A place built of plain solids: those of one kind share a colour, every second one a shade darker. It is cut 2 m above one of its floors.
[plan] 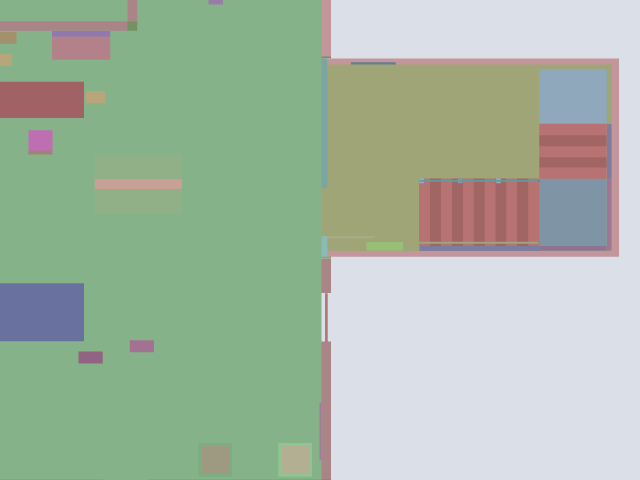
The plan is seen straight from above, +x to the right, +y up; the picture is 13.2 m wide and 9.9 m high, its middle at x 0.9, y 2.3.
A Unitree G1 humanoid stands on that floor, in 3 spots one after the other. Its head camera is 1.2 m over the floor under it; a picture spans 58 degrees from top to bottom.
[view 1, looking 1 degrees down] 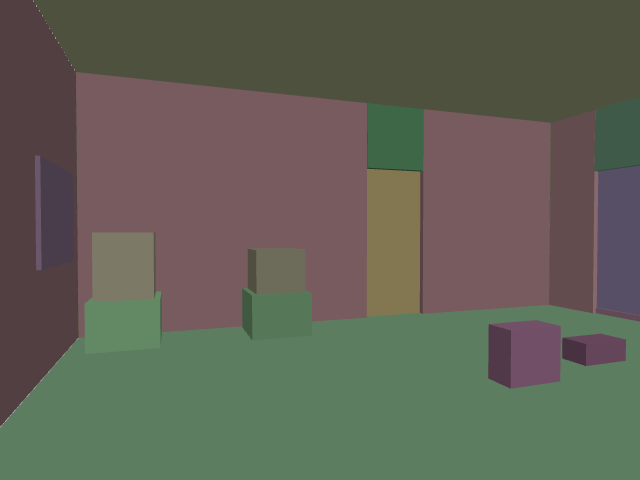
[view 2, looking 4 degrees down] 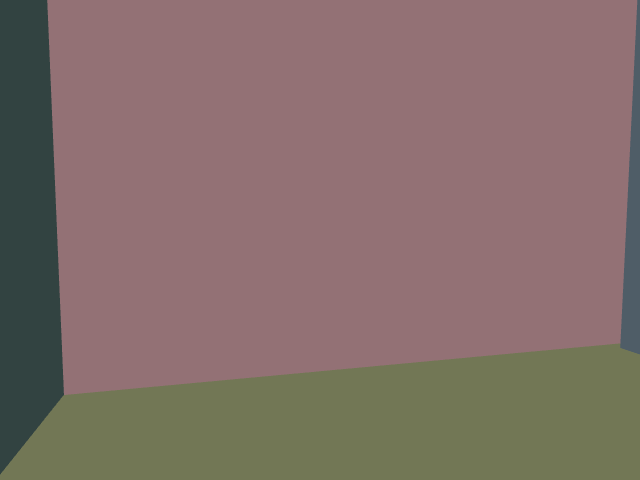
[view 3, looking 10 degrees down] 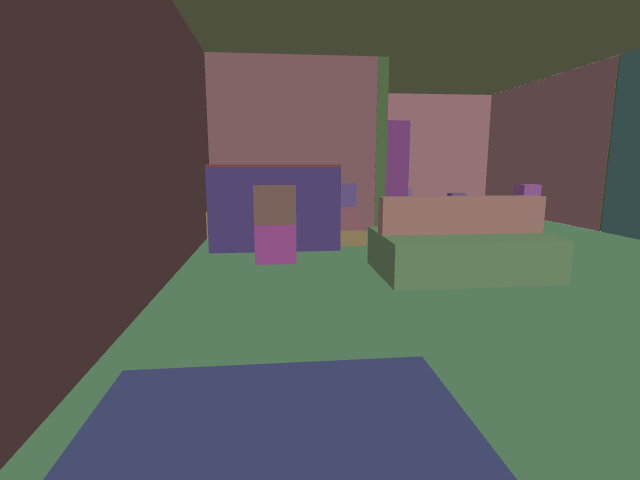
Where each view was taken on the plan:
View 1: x -0.07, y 2.88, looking -109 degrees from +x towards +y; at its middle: wall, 5.83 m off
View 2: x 2.00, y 2.88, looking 76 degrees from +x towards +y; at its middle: wall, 3.15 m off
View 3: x -4.87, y -1.05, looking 84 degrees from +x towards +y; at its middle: lobby_desk_body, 5.99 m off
